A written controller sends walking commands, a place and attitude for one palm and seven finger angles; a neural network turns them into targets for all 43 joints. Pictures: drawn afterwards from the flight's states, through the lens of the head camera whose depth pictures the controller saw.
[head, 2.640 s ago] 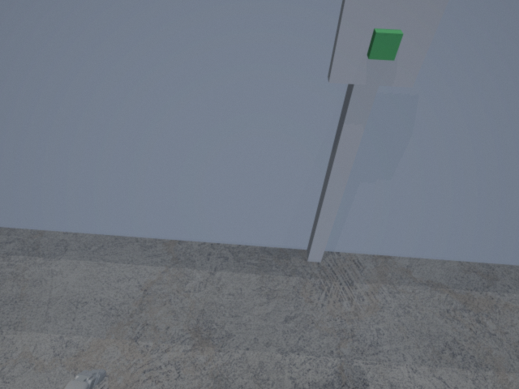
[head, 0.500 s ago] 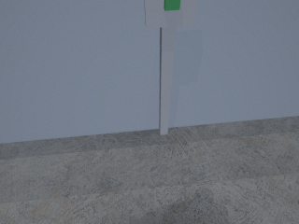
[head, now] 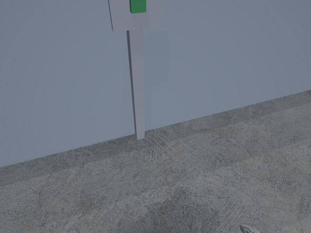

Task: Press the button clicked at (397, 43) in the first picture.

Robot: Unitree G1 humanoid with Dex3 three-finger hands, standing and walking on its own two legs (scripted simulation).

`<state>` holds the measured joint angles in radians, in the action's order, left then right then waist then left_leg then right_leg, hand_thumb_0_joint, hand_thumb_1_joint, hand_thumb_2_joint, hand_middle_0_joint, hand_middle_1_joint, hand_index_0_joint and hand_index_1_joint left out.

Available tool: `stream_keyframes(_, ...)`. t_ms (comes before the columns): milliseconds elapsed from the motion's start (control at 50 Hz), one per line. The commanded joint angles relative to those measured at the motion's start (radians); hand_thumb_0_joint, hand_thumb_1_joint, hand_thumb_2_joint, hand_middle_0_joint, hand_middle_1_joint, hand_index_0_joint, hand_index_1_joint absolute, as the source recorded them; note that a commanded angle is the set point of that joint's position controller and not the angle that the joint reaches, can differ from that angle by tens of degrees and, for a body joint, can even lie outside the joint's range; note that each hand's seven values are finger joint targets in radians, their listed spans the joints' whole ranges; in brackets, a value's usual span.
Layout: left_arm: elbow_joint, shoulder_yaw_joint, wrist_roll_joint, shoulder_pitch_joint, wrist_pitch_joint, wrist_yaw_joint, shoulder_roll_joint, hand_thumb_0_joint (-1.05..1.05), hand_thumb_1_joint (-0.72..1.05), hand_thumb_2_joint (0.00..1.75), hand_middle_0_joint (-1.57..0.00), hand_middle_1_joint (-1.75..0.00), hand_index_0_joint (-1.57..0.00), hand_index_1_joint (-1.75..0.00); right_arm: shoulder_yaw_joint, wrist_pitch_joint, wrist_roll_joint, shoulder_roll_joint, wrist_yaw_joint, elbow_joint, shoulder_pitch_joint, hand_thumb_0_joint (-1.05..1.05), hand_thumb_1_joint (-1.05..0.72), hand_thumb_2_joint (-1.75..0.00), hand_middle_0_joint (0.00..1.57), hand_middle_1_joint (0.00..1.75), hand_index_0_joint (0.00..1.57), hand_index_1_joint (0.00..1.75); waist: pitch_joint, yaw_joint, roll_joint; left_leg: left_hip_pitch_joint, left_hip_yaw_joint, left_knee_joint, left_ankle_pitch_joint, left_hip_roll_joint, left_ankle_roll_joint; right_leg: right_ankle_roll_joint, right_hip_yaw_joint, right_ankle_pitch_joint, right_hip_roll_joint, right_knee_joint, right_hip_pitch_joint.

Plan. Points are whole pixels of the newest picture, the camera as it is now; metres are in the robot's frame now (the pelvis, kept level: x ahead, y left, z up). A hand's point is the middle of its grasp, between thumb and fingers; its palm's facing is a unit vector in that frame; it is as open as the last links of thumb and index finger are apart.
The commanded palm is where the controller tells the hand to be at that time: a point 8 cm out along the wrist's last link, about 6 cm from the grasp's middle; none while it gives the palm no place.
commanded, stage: walk to a spot facing it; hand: left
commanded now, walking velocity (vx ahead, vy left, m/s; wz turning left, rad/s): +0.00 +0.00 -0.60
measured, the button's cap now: (137, 3) +0.79 +0.16 +0.20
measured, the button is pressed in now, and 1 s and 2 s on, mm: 0 0 0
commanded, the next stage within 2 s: none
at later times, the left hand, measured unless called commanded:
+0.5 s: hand (106, 227) +0.15 +0.16 -0.16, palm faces -0.35 -0.90 -0.24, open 7.4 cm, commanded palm none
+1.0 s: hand (115, 223) +0.16 +0.14 -0.17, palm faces -0.52 -0.82 -0.23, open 7.4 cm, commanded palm none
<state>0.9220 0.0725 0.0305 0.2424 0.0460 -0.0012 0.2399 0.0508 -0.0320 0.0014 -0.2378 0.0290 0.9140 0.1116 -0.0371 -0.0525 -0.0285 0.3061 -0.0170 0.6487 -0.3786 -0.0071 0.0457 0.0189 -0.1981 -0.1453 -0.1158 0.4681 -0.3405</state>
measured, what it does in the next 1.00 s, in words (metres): steps on the spot, turning right: left foot, then right foot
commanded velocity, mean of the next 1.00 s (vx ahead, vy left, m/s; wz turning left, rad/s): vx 0.00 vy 0.00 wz -0.60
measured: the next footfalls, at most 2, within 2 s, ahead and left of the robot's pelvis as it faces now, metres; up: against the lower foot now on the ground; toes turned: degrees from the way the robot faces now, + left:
left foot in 0.04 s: +0.02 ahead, +0.13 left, +0.00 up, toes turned -2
right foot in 0.52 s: -0.04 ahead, -0.11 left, +0.00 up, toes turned -26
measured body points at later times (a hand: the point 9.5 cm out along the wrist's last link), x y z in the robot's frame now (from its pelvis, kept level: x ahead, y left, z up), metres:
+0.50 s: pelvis -0.02 +0.00 -0.01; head +0.02 -0.02 +0.44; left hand +0.17 +0.21 -0.14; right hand -0.10 -0.24 -0.16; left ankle -0.02 +0.13 -0.74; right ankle -0.07 -0.09 -0.73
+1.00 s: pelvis +0.00 +0.00 +0.00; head +0.05 -0.02 +0.45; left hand +0.19 +0.18 -0.15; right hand -0.04 -0.28 -0.13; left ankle +0.08 +0.09 -0.71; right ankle -0.07 -0.09 -0.74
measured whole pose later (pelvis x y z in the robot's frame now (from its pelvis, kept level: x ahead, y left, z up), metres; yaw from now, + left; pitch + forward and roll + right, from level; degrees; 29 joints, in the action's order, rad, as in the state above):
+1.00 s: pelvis +0.00 +0.00 +0.00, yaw -37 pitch +1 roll -1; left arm 0.92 0.07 0.03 0.24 0.04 -0.01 0.22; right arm 0.05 -0.04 0.00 -0.22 0.02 0.89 0.10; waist -0.07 -0.04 -0.01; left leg 0.40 0.01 0.78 -0.40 -0.04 0.08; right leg 0.03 -0.16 -0.27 -0.10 0.50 -0.24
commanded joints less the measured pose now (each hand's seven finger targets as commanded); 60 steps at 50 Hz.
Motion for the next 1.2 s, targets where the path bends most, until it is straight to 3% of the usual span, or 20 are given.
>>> stream_keyframes(0,-0.110,0.031,-0.023,-0.045,-0.006,0.004,0.109,0.00,0.90,0.90,-0.20,-0.30,-0.20,-0.30,0.043,0.051,-0.009,-0.196,0.023,-0.038,0.179,0.00,-0.90,-0.90,0.20,0.30,0.20,0.30,0.136,0.101,0.184,-0.362,-0.253,-0.420,0.040,-0.258,-0.090,-0.005,-0.074,-0.161,0.036,0.182,-0.240)
stream_keyframes(20,-0.119,0.034,-0.014,-0.048,-0.006,0.011,0.101,0.00,0.90,0.90,-0.20,-0.30,-0.20,-0.30,0.053,0.042,-0.013,-0.250,0.020,-0.066,0.120,0.00,-0.90,-0.90,0.20,0.30,0.20,0.30,0.066,0.078,0.314,-0.251,-0.390,-0.452,0.099,-0.456,-0.162,-0.057,0.095,-0.399,0.009,0.434,-0.319)
stream_keyframes(40,-0.117,0.046,-0.003,-0.046,-0.004,0.013,0.133,0.00,0.90,0.90,-0.20,-0.30,-0.20,-0.30,0.041,0.036,-0.015,-0.235,0.016,-0.097,0.063,0.00,-0.90,-0.90,0.20,0.30,0.20,0.30,0.036,0.057,0.218,-0.111,-0.381,-0.443,0.114,-0.479,-0.207,-0.072,0.075,-0.373,0.070,0.588,-0.271)
stream_keyframes(80,-0.072,0.065,0.009,-0.003,0.010,0.026,0.143,0.00,0.90,0.90,-0.20,-0.30,-0.20,-0.30,0.019,0.044,-0.022,-0.146,0.020,-0.111,-0.025,0.00,-0.90,-0.90,0.20,0.30,0.20,0.30,-0.010,0.004,0.165,-0.022,-0.178,-0.419,0.196,-0.336,-0.171,-0.088,0.095,-0.256,0.086,0.764,-0.233)
stream_keyframes(120,-0.065,0.052,0.005,0.016,0.014,0.037,0.113,0.00,0.90,0.90,-0.20,-0.30,-0.20,-0.30,0.016,0.049,-0.023,-0.136,0.017,-0.111,-0.012,0.00,-0.90,-0.90,0.20,0.30,0.20,0.30,-0.005,0.001,0.154,-0.078,-0.045,-0.379,0.277,-0.253,-0.153,-0.096,0.137,-0.202,0.094,0.812,-0.258)
stream_keyframes(340,-0.110,0.020,-0.009,-0.154,0.013,0.041,0.062,0.00,0.90,0.90,-0.20,-0.30,-0.20,-0.30,0.047,0.046,-0.026,-0.166,0.008,-0.027,0.200,0.00,-0.90,-0.90,0.20,0.30,0.20,0.30,0.025,0.108,0.220,-0.265,0.063,-0.281,0.571,-0.342,-0.193,-0.092,0.258,-0.296,0.163,0.408,-0.168)
stream_keyframes(440,-0.099,0.023,-0.010,-0.099,-0.008,0.035,0.065,0.00,0.90,0.90,-0.20,-0.30,-0.20,-0.30,0.059,0.041,-0.026,-0.187,-0.003,-0.013,0.181,0.00,-0.90,-0.90,0.20,0.30,0.20,0.30,0.085,0.074,0.210,-0.222,0.149,-0.144,0.582,-0.346,-0.130,-0.045,0.299,-0.197,0.130,0.133,0.028)
stream_keyframes(460,-0.082,0.029,-0.008,-0.038,-0.020,0.031,0.091,0.00,0.90,0.90,-0.20,-0.30,-0.20,-0.30,0.058,0.038,-0.021,-0.181,-0.006,-0.017,0.174,0.00,-0.90,-0.90,0.20,0.30,0.20,0.30,0.122,0.035,0.158,-0.158,0.202,-0.016,0.530,-0.328,-0.077,-0.028,0.288,-0.058,0.143,-0.010,0.171)
stream_keyframes(480,-0.058,0.045,0.000,0.048,-0.036,0.017,0.194,0.00,0.90,0.90,-0.20,-0.30,-0.20,-0.30,0.046,0.033,-0.011,-0.133,-0.015,-0.033,0.190,0.00,-0.90,-0.90,0.20,0.30,0.20,0.30,0.183,-0.003,-0.090,0.058,0.256,0.203,0.280,-0.262,-0.009,0.037,0.066,0.150,0.316,-0.099,0.396)
stream_keyframes(500,-0.043,0.066,-0.006,0.098,-0.038,-0.001,0.286,0.00,0.90,0.90,-0.20,-0.30,-0.20,-0.30,0.020,0.028,-0.019,-0.061,-0.017,-0.091,0.127,0.00,-0.90,-0.90,0.20,0.30,0.20,0.30,0.170,-0.023,-0.313,0.307,0.207,0.430,-0.240,-0.114,0.040,0.133,-0.237,0.606,0.520,-0.087,0.440)
stream_keyframes(520,-0.041,0.064,-0.019,0.109,-0.031,-0.015,0.269,0.00,0.90,0.90,-0.20,-0.30,-0.20,-0.30,0.024,0.015,-0.015,-0.090,-0.001,-0.094,0.107,0.00,-0.90,-0.90,0.20,0.30,0.20,0.30,0.190,-0.027,-0.228,0.310,0.061,0.510,-0.245,-0.123,0.025,0.193,-0.169,0.642,0.522,-0.068,0.414)
stream_keyframes(580,-0.073,0.042,-0.019,-0.025,-0.031,-0.022,0.173,0.00,0.90,0.90,-0.20,-0.30,-0.20,-0.30,0.028,0.008,-0.019,-0.099,-0.003,-0.063,0.058,0.00,-0.90,-0.90,0.20,0.30,0.20,0.30,0.073,0.018,-0.136,0.326,0.026,0.535,-0.065,-0.145,0.039,0.160,-0.066,0.525,0.378,-0.073,0.306)
stream_keyframes(660,-0.083,0.032,-0.019,-0.052,-0.042,-0.014,0.164,0.00,0.90,0.90,-0.20,-0.30,-0.20,-0.30,0.032,-0.005,-0.022,-0.084,-0.006,-0.027,0.120,0.00,-0.90,-0.90,0.20,0.30,0.20,0.30,0.077,0.058,-0.083,0.263,0.036,0.486,0.031,-0.116,0.060,0.130,-0.007,0.484,0.317,-0.091,0.242)
stream_keyframes(900,-0.073,0.048,-0.005,0.008,-0.032,-0.019,0.189,0.00,0.90,0.90,-0.20,-0.30,-0.20,-0.30,0.028,0.014,-0.007,-0.079,0.003,-0.102,-0.021,0.00,-0.90,-0.90,0.20,0.30,0.20,0.30,0.089,0.019,-0.120,0.183,0.018,0.198,-0.043,-0.046,0.043,0.184,-0.218,0.513,0.309,-0.047,0.255)
stream_keyframes(980,-0.092,0.053,-0.009,-0.073,-0.024,-0.021,0.192,0.00,0.90,0.90,-0.20,-0.30,-0.20,-0.30,0.028,0.026,0.004,-0.080,0.011,-0.084,0.096,0.00,-0.90,-0.90,0.20,0.30,0.20,0.30,0.123,0.084,-0.121,-0.043,0.019,-0.114,0.074,-0.029,0.019,0.124,-0.233,0.493,0.267,0.039,0.161)
stream_keyframes(1000,-0.096,0.048,-0.017,-0.078,-0.021,-0.018,0.168,0.00,0.90,0.90,-0.20,-0.30,-0.20,-0.30,0.030,0.034,0.003,-0.100,0.015,-0.070,0.141,0.00,-0.90,-0.90,0.20,0.30,0.20,0.30,0.147,0.102,-0.068,-0.186,0.014,-0.255,0.198,-0.054,0.007,0.074,-0.183,0.385,0.196,0.110,0.083)
stream_keyframes(1040,-0.112,0.032,-0.021,0.000,-0.017,-0.005,0.084,0.00,0.90,0.90,-0.20,-0.30,-0.20,-0.30,0.049,0.037,-0.007,-0.236,0.013,-0.086,0.150,0.00,-0.90,-0.90,0.20,0.30,0.20,0.30,0.156,0.071,0.344,-0.356,-0.315,-0.328,0.591,-0.463,-0.131,-0.053,0.088,-0.455,0.024,0.475,-0.219)
stream_keyframes(1060,-0.101,0.042,-0.010,0.008,-0.014,-0.005,0.114,0.00,0.90,0.90,-0.20,-0.30,-0.20,-0.30,0.041,0.032,-0.018,-0.221,0.010,-0.108,0.139,0.00,-0.90,-0.90,0.20,0.30,0.20,0.30,0.127,0.079,0.267,-0.234,-0.309,-0.319,0.564,-0.490,-0.198,-0.063,0.092,-0.477,0.068,0.643,-0.191)
stream_keyframes(1120,-0.067,0.058,0.003,0.012,0.006,0.020,0.125,0.00,0.90,0.90,-0.20,-0.30,-0.20,-0.30,0.015,0.040,-0.024,-0.133,0.016,-0.139,0.004,0.00,-0.90,-0.90,0.20,0.30,0.20,0.30,0.011,0.024,0.194,-0.084,-0.092,-0.363,0.373,-0.321,-0.144,-0.081,0.120,-0.292,0.108,0.800,-0.203)
stream_keyframes(1180,-0.061,0.049,-0.002,0.023,0.012,0.030,0.090,0.00,0.90,0.90,-0.20,-0.30,-0.20,-0.30,0.017,0.048,-0.021,-0.119,0.016,-0.118,0.056,0.00,-0.90,-0.90,0.20,0.30,0.20,0.30,0.045,0.031,0.171,-0.173,0.013,-0.338,0.451,-0.281,-0.125,-0.098,0.149,-0.215,0.123,0.817,-0.236)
